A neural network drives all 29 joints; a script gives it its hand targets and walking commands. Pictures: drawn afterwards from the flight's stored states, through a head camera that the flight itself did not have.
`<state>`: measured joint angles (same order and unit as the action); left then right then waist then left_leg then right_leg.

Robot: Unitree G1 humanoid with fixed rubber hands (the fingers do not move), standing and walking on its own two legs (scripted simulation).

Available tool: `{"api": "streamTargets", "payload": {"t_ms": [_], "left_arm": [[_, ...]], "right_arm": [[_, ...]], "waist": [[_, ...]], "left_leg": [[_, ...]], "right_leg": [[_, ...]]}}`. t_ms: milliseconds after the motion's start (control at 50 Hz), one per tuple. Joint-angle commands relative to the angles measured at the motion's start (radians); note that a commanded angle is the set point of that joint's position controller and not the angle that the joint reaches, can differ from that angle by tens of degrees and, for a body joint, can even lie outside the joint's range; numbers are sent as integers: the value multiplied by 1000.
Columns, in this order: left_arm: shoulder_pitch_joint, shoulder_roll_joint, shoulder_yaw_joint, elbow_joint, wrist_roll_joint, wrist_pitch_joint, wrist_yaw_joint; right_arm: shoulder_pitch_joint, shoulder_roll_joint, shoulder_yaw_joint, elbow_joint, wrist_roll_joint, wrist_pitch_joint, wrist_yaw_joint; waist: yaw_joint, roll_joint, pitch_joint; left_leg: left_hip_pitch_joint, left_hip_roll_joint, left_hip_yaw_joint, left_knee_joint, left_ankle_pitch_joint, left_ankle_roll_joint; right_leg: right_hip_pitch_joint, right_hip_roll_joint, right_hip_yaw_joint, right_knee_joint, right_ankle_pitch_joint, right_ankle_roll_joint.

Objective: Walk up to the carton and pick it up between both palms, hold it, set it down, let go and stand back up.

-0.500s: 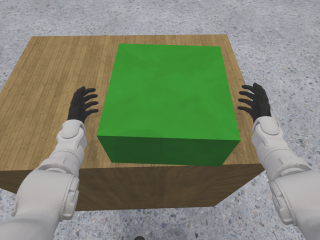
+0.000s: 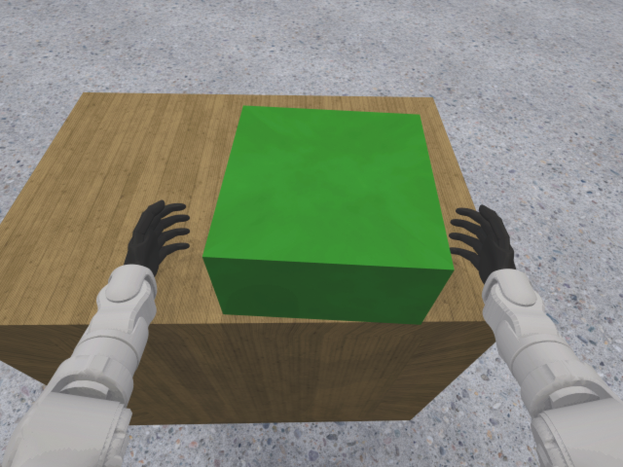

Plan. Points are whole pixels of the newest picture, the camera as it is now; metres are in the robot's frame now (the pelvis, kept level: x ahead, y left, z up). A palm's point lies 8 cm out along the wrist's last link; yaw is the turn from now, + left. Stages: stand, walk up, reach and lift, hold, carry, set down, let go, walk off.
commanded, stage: set down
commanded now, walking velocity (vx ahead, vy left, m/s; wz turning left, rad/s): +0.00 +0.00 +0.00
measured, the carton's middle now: (326, 208) +0.51 +0.01 +0.02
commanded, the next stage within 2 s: none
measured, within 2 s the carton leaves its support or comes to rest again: neither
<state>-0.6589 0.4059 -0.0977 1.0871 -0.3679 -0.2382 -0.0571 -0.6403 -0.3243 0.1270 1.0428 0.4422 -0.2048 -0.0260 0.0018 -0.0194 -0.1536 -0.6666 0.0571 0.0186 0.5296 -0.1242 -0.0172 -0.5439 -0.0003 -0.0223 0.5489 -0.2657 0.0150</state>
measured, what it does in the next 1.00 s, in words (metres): stands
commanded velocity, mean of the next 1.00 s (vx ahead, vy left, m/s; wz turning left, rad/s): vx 0.00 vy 0.00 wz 0.00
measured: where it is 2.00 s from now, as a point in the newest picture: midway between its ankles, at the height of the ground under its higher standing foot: outside the picture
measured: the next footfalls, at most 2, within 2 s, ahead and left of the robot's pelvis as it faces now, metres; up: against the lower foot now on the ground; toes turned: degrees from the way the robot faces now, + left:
none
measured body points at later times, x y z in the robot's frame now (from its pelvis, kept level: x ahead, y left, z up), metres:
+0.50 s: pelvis +0.02 -0.01 +0.02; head +0.02 +0.00 +0.47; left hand +0.32 +0.26 +0.05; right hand +0.33 -0.22 +0.05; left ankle +0.07 +0.13 -0.73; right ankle -0.01 -0.13 -0.73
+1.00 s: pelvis +0.03 -0.01 +0.02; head +0.01 +0.00 +0.47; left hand +0.25 +0.26 +0.06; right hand +0.25 -0.22 +0.06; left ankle +0.07 +0.13 -0.73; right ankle -0.01 -0.13 -0.73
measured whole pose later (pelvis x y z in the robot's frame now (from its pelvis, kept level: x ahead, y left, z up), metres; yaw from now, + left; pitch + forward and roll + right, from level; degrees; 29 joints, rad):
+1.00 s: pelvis +0.03 -0.01 +0.02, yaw -2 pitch -4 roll +0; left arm 0.24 0.34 0.11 0.07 -0.25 0.10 -0.04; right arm 0.30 -0.25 0.02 -0.02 0.28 0.05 -0.08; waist 0.06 -0.03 0.02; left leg -0.12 0.05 0.08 0.31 -0.12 -0.02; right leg -0.02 -0.01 0.03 0.32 -0.24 0.01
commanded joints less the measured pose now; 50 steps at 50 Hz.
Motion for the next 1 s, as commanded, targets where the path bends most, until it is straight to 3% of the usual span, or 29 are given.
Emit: {"api": "streamTargets", "payload": {"t_ms": [0,80,120,200,320,420,560,640,780,960,980], "left_arm": [[-328,200,57,-237,-2,-25,5],[-188,184,92,-327,24,12,-1],[-177,182,103,-316,32,35,-9],[-76,172,132,-463,44,78,-8],[76,171,160,-661,37,127,6],[131,178,186,-729,24,168,6],[341,163,249,-852,60,210,-11],[413,143,270,-889,89,243,-25],[606,109,274,-1100,107,259,-4],[787,96,286,-1257,113,295,22],[783,89,285,-1254,110,297,24]], "right_arm": [[-302,-217,-75,-256,-13,-37,-2],[-147,-204,-44,-307,-2,-16,7],[-139,-190,-38,-318,-7,2,9],[-44,-174,-40,-428,-8,19,6],[109,-164,-101,-617,-44,45,-3],[177,-144,-170,-746,-100,90,-25],[403,-98,-150,-864,-113,126,-51],[480,-73,-130,-945,-115,143,-53],[663,-72,-157,-1125,-125,161,-49],[835,-26,-170,-1320,-181,218,-55],[847,-24,-176,-1302,-186,226,-53]], "waist": [[-7,61,-522],[13,57,-432],[21,51,-345],[29,58,-258],[16,55,-233],[0,33,-186],[12,19,-118],[29,16,-58],[38,41,-15],[70,26,93],[70,32,110]], "left_leg": [[579,-52,-19,4,201,-35],[632,-54,-25,-30,229,-30],[615,-57,-24,-57,170,-24],[647,-59,-20,-91,168,-24],[684,-59,-19,-114,179,-16],[663,-62,-8,-130,126,-4],[695,-76,5,-130,241,5],[703,-79,4,-151,216,11],[791,-69,2,-166,271,3],[833,-68,19,-206,160,-1],[828,-67,23,-212,139,-1]], "right_leg": [[42,39,-22,-111,177,3],[118,43,-2,-139,199,-2],[128,37,10,-157,142,0],[195,37,23,-184,139,-5],[238,40,36,-215,149,-17],[236,35,51,-231,105,-19],[304,25,70,-241,251,-9],[311,17,74,-262,222,-7],[293,24,62,-294,210,-25],[229,12,73,-356,54,-31],[213,11,76,-362,31,-36]]}}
